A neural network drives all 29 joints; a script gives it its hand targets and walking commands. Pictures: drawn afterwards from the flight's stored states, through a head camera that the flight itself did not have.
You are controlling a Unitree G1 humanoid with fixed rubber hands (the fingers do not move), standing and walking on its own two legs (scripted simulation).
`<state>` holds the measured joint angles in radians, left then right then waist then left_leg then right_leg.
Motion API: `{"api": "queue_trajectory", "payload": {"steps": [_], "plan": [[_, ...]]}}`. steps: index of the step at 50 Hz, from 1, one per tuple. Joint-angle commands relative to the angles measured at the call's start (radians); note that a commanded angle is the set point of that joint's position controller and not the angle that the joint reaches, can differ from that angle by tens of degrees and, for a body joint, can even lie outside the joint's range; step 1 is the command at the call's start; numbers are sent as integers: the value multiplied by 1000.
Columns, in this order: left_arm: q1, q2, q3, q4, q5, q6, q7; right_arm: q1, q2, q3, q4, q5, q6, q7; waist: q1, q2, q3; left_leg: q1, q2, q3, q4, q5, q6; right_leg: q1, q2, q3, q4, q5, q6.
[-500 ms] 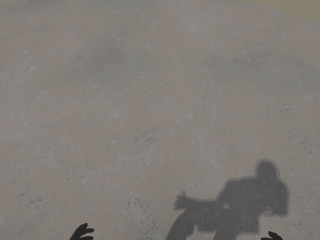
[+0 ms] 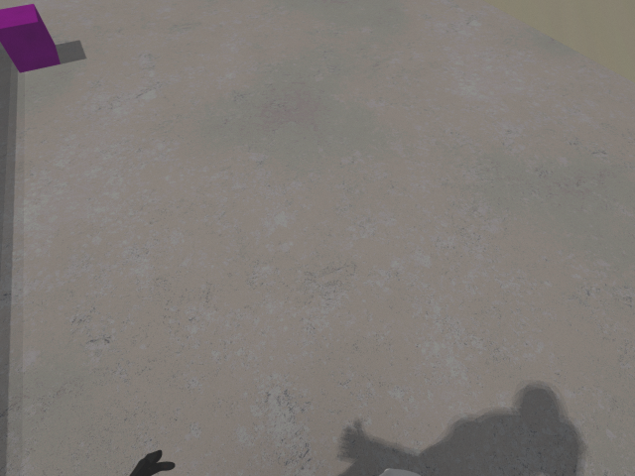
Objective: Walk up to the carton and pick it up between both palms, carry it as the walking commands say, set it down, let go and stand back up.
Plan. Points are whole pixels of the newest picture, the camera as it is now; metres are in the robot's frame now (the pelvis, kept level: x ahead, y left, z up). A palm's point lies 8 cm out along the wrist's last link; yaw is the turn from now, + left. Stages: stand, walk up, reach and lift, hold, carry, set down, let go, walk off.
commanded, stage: walk up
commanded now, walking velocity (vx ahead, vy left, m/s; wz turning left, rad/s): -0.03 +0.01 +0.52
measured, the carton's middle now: (26, 38) +2.50 +1.92 -0.65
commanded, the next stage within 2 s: none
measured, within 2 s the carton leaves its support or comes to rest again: neither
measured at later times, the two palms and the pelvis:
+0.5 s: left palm out of the picture -0.06 +0.23 -0.09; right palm (499, 430) +0.21 -0.22 -0.11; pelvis +0.02 -0.02 +0.02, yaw +16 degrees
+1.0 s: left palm out of the picture +0.10 +0.43 -0.12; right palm (381, 415) +0.23 -0.06 -0.12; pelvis +0.13 +0.16 +0.01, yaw +28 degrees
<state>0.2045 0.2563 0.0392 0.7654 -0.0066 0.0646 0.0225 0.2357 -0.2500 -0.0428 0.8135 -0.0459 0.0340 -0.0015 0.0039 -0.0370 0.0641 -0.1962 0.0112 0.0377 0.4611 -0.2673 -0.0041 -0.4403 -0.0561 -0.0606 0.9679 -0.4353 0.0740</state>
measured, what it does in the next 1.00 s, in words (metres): steps to the left, turning left: right foot, then left foot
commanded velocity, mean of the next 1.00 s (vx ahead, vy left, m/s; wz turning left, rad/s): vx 0.28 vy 0.00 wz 0.50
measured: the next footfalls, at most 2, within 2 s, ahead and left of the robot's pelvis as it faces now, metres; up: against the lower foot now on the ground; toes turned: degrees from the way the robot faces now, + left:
right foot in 0.14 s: +0.07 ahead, -0.12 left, +0.00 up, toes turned -1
left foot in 0.78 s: +0.08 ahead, +0.22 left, +0.00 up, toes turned +28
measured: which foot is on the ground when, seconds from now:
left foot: down 0.00-0.14, up 0.16-0.76, down 0.78-1.00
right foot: up 0.00-0.12, down 0.14-0.76, up 0.78-1.00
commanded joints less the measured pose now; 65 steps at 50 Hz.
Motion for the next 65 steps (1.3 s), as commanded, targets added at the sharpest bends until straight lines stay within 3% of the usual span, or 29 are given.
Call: {"api": "queue_trajectory", "payload": {"steps": [1,3,6,7,8,9,10,12,14,17,21,25,35,37,38,39,40,41,42,44,46,48,54,58,60,62,63,64,65], "plan": [[-7,78,18,-92,-11,-5,7,-21,-161,-40,-56,-4,-6,-5,3,217,-90,76,202,-163,-107,649,135,23,24,13,-151,39,3],[31,65,12,-86,-15,-11,14,-26,-169,-43,-56,-1,-1,-3,13,247,-118,49,193,-178,-87,593,124,97,33,-6,-237,68,-15],[173,55,10,-43,-9,-27,24,-64,-165,-42,-68,4,14,12,89,182,-127,-137,126,-188,6,233,73,351,11,-32,-521,214,-40],[229,110,24,-34,7,-38,28,-48,-112,-29,-82,4,14,21,105,-12,-113,-262,39,-137,190,33,38,427,-147,160,-672,148,-65],[219,223,45,-36,23,-36,32,-68,-76,-21,-129,6,22,21,115,-288,-79,-407,-43,-53,430,-305,-21,359,-418,447,-777,219,-158],[187,222,39,-47,25,-37,26,-77,-106,-36,-128,0,35,16,87,-206,-69,-391,9,-93,588,-343,-27,276,-452,456,-772,226,-193],[127,176,29,-53,21,-41,26,-64,-115,-49,-112,3,39,19,55,-139,-35,-374,30,-98,651,-281,-23,222,-401,367,-764,220,-190],[43,113,16,-55,21,-49,28,-11,-113,-57,-89,12,46,29,19,-113,-34,-354,37,-69,737,-121,-34,193,-301,186,-745,267,-166],[37,99,13,-49,16,-55,27,18,-109,-55,-73,19,52,29,15,-124,-50,-327,24,-44,782,-84,-46,190,-265,79,-698,430,-163],[112,111,20,-26,25,-61,18,-35,-87,-40,-86,22,54,34,43,-150,-61,-388,29,-20,702,-59,-42,267,-267,54,-729,271,-152],[242,155,40,17,40,-79,5,-152,-80,-24,-95,16,34,72,86,-165,-59,-514,39,-6,651,-53,-42,383,-345,156,-886,-236,-163],[296,145,36,50,33,-113,2,-194,-70,-15,-72,10,4,76,85,-84,-12,-535,60,-16,584,-21,-34,423,-368,86,-904,-153,-170],[304,161,51,133,41,-129,-17,-259,-48,21,-18,11,-37,81,59,-140,7,-273,63,61,208,-80,-6,350,-375,-100,-840,-10,-173],[271,154,43,142,31,-116,-24,-150,-58,14,29,3,-52,72,0,-72,-51,-95,22,106,72,-36,6,315,-325,-174,-674,119,-141],[278,117,29,143,28,-110,-29,-23,-103,-3,85,0,-64,62,-48,65,-124,86,-10,114,20,-16,21,264,-240,-246,-423,227,-123],[242,67,11,114,28,-107,-36,123,-193,-30,127,-7,-77,47,-111,280,-126,238,79,-48,-79,-40,39,60,-160,-268,-74,156,-98],[157,1,-10,28,36,-118,-46,214,-322,-53,121,-2,-84,29,-156,534,-124,356,350,-541,-245,-70,101,-280,-40,-175,217,-199,-59],[105,65,14,27,45,-112,-42,206,-319,-52,135,5,-87,20,-127,316,-91,293,406,-683,-305,-122,200,-356,-41,44,326,-127,-66],[99,87,23,41,39,-112,-40,133,-241,-35,123,16,-87,17,-74,204,-62,265,363,-549,-270,-88,190,-350,-89,78,338,-32,-73],[131,71,23,81,34,-115,-45,10,-125,-14,99,22,-103,20,10,129,1,162,256,-330,-227,235,140,-268,-117,77,228,123,-62],[124,63,31,100,38,-96,-54,68,-93,-1,128,21,-129,16,21,137,-29,168,217,-241,-204,541,125,-213,-80,49,209,199,-38],[52,58,32,97,39,-84,-57,135,-81,4,165,24,-143,10,11,149,-35,202,213,-206,-194,677,123,-226,-60,42,178,240,-21],[-243,18,19,8,26,-79,-71,235,-63,26,227,13,-136,-7,-64,170,49,196,181,-169,-267,610,116,-227,-26,14,-113,354,-13],[-322,10,16,-40,10,-89,-68,308,-67,21,277,13,-125,-13,-79,164,60,246,192,-174,-258,642,142,-190,-8,2,-265,355,-17],[-292,14,20,-41,3,-96,-61,321,-69,16,293,18,-122,-15,-54,158,34,232,179,-143,-197,729,126,-70,5,-11,-342,325,-34],[-136,40,35,12,3,-107,-43,314,-68,18,296,27,-124,-14,21,129,-63,133,139,-100,-7,842,104,231,28,-59,-439,325,-67],[31,79,54,75,11,-116,-30,277,-67,21,279,34,-125,-14,96,97,-145,-7,116,-105,173,821,86,480,4,-30,-484,344,-107],[188,148,71,118,37,-128,-19,255,-41,32,230,41,-128,-13,149,-54,-260,-198,90,-104,443,382,59,700,-203,204,-528,325,-147],[224,218,84,148,40,-121,-11,335,-6,46,208,35,-124,-17,105,-337,-359,-401,-13,-43,718,-213,35,816,-457,557,-623,374,-242]]}}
